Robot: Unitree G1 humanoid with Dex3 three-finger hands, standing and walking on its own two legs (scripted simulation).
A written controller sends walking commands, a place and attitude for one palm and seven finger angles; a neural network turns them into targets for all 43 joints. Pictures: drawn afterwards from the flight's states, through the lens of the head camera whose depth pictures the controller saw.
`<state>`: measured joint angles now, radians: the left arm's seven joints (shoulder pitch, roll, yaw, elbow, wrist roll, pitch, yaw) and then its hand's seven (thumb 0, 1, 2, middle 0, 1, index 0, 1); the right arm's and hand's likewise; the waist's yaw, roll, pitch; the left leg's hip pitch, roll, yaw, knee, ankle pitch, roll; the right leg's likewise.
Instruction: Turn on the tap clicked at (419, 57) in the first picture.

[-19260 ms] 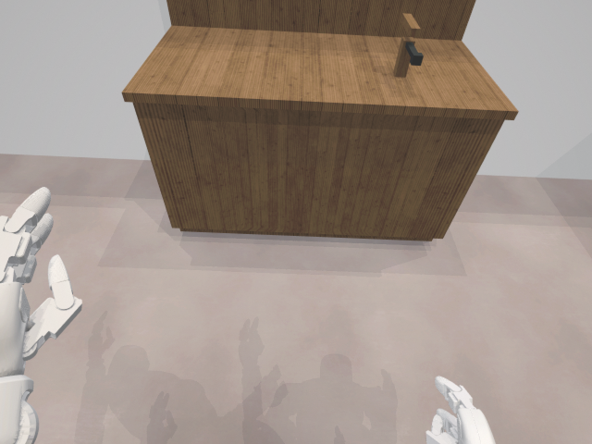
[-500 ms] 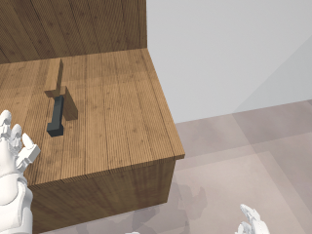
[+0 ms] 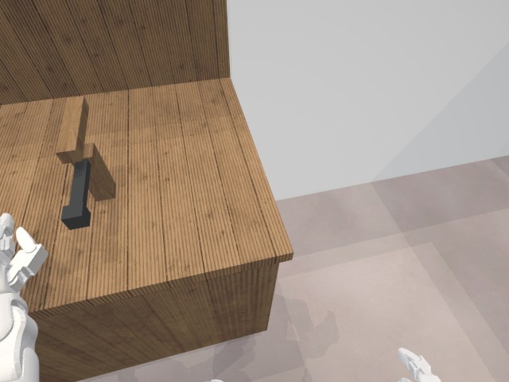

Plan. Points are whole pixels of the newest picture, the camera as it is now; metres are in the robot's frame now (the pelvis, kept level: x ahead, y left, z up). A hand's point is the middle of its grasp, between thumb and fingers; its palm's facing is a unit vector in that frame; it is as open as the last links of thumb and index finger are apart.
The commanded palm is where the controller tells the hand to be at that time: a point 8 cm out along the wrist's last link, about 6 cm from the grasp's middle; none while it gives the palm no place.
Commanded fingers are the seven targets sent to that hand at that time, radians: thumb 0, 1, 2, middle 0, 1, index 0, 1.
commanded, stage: reach beside the lever's end, fingers flat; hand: left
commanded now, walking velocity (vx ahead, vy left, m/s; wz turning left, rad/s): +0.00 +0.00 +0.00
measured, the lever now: (76, 216) +0.32 +0.29 +0.09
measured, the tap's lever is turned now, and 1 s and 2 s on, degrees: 0 3 26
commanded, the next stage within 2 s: push the lever round in 0.28 s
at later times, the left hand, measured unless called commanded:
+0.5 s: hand (40, 252) +0.27 +0.33 +0.08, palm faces +0.56 -0.82 -0.09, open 7.8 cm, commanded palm +0.23 +0.35 +0.08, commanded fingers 0.00 0.90 0.90 -0.15 -0.15 -0.15 -0.15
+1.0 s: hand (70, 242) +0.28 +0.29 +0.08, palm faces +0.53 -0.84 -0.09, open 7.8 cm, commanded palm +0.24 +0.32 +0.08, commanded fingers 0.00 0.90 0.90 -0.15 -0.15 -0.15 -0.15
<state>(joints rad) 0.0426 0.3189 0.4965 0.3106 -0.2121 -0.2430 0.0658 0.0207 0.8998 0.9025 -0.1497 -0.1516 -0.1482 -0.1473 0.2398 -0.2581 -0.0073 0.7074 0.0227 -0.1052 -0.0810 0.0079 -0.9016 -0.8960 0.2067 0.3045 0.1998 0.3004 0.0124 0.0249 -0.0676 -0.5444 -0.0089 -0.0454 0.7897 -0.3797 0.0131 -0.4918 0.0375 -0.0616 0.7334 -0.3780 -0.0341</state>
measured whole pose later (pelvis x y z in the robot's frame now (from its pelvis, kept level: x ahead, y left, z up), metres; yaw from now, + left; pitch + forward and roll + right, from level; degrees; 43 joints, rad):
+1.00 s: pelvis -0.01 +0.00 +0.00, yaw +0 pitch +7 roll -1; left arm 0.03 0.26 0.38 0.24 -0.19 -0.25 0.13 0.02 0.90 0.90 -0.15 -0.15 -0.15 -0.15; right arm 0.21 -0.25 0.00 0.70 0.02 -0.12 -0.07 0.01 -0.90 -0.90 0.21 0.30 0.20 0.30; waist 0.01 0.04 -0.07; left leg -0.53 -0.01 -0.05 0.79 -0.37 0.01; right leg -0.48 0.03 -0.06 0.74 -0.38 -0.04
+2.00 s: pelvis -0.01 -0.01 +0.00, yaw +1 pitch +6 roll -1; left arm -0.08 0.09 0.19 0.24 -0.04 -0.14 0.53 0.01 0.92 0.91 -0.15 -0.15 -0.15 -0.15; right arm 0.15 -0.22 0.01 0.70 -0.01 -0.01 -0.05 0.01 -0.90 -0.90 0.21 0.30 0.20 0.30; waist 0.01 0.04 -0.08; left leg -0.51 -0.02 -0.05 0.77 -0.37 0.00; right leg -0.46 0.03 -0.07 0.74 -0.38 -0.04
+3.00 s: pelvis +0.00 -0.01 +0.00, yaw +1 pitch +8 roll -1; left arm -0.41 -0.04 0.20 0.53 0.07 -0.06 0.87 0.02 0.92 0.92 -0.15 -0.15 -0.15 -0.15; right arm 0.13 -0.19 -0.02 0.77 -0.07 0.06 -0.01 0.01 -0.90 -0.90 0.21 0.30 0.20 0.30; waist -0.01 0.04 -0.11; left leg -0.56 -0.01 -0.06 0.79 -0.37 -0.01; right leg -0.51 0.04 -0.08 0.75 -0.39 -0.05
